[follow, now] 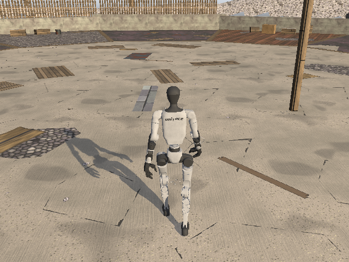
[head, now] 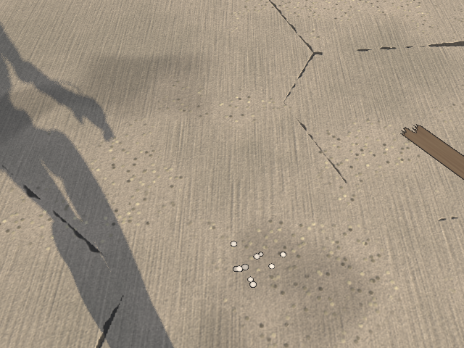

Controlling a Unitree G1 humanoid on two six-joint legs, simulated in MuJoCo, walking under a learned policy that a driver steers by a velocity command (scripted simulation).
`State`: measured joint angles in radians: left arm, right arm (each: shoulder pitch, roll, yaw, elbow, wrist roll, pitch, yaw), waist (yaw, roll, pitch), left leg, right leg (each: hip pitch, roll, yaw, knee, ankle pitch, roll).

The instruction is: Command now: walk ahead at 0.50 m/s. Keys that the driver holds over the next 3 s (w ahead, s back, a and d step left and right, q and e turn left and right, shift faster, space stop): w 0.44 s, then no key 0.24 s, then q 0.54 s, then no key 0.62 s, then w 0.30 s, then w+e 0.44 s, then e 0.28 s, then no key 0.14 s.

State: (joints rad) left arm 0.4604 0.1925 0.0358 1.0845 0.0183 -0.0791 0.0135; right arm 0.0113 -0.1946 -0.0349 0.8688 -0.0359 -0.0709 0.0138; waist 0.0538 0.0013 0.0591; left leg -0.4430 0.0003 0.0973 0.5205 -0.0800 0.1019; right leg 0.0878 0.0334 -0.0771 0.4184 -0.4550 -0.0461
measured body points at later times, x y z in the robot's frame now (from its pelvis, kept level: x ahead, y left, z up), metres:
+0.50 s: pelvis +0.26 +0.00 +0.01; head +0.29 -0.01 +0.46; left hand +0.45 +0.21 -0.10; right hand +0.17 -0.23 -0.13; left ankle +0.12 +0.08 -0.72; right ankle +0.41 -0.10 -0.70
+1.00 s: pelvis +0.38 -0.02 +0.02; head +0.39 -0.01 +0.46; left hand +0.40 +0.24 -0.13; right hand +0.48 -0.25 -0.13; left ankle +0.37 +0.09 -0.70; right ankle +0.42 -0.09 -0.72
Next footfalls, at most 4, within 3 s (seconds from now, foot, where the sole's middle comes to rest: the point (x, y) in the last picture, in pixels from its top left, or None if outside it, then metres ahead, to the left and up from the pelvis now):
0.54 right None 0.45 -0.10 -0.76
1.08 left None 0.39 0.09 -0.76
1.56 right None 0.44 -0.11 -0.76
2.60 right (233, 243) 0.78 0.06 -0.76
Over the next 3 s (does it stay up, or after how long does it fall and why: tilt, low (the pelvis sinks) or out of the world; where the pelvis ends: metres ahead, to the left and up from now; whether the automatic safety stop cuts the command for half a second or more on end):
stays up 0.77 0.10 0.02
